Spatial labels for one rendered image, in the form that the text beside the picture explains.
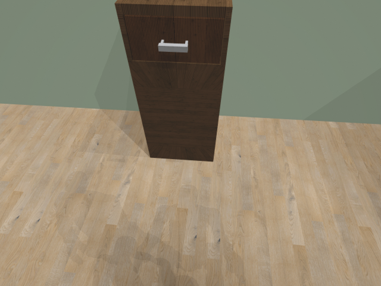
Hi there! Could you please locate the cabinet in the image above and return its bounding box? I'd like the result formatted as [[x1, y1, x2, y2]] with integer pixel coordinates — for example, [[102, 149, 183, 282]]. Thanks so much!
[[115, 0, 233, 161]]

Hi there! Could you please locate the handle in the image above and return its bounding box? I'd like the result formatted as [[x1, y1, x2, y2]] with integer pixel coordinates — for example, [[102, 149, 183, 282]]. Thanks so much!
[[158, 40, 188, 52]]

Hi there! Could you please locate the drawer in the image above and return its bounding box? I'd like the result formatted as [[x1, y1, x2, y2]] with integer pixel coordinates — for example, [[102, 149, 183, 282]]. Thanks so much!
[[124, 15, 224, 64]]

